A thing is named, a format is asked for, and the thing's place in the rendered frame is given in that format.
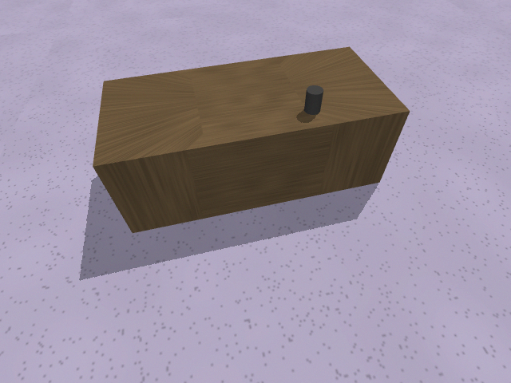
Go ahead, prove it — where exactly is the can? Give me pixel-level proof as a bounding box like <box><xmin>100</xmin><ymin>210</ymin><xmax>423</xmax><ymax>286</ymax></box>
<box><xmin>304</xmin><ymin>85</ymin><xmax>323</xmax><ymax>115</ymax></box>

